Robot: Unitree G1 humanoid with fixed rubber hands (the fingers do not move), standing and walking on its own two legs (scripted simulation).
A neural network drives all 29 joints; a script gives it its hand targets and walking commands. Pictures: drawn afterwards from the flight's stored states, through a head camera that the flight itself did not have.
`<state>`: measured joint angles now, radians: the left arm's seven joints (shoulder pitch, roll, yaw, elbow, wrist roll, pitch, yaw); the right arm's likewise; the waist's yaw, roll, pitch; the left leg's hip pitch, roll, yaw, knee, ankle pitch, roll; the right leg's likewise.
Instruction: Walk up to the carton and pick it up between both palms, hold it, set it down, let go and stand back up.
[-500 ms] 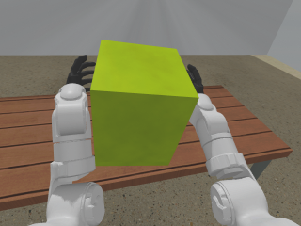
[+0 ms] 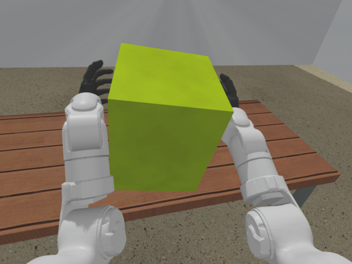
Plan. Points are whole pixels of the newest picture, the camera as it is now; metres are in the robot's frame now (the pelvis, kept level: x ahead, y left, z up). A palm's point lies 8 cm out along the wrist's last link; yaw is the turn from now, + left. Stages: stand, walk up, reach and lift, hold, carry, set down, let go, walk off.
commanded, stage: hold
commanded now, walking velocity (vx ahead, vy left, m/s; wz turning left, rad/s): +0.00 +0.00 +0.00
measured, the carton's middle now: (160, 121) +0.38 +0.01 +0.20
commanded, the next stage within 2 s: none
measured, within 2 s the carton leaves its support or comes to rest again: neither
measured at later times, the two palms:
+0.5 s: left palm (90, 100) +0.36 +0.15 +0.26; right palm (226, 109) +0.37 -0.14 +0.23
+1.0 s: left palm (90, 100) +0.36 +0.15 +0.26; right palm (226, 110) +0.37 -0.14 +0.23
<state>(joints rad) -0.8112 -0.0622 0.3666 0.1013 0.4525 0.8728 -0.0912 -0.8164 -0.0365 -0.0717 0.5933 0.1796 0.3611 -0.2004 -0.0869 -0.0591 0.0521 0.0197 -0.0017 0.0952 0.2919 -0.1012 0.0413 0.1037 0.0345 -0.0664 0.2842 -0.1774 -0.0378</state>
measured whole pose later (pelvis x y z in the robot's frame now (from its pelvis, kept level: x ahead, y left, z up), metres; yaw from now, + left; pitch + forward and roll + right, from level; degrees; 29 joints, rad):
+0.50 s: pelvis +0.01 +0.00 +0.00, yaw +0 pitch -12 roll +0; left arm -0.77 -0.05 0.35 0.05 0.44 0.87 -0.10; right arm -0.79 -0.04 -0.04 0.55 0.21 0.36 -0.22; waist -0.10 -0.06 0.06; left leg 0.02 0.00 0.09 0.30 -0.11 0.04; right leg 0.11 0.03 -0.07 0.28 -0.19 -0.04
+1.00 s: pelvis +0.00 +0.00 +0.00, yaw +0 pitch -12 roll +0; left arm -0.79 -0.06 0.35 0.05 0.45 0.88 -0.09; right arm -0.80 -0.04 -0.06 0.56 0.19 0.36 -0.20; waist -0.09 -0.05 0.06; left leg 0.02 -0.01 0.10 0.30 -0.11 0.04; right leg 0.10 0.03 -0.07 0.28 -0.18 -0.03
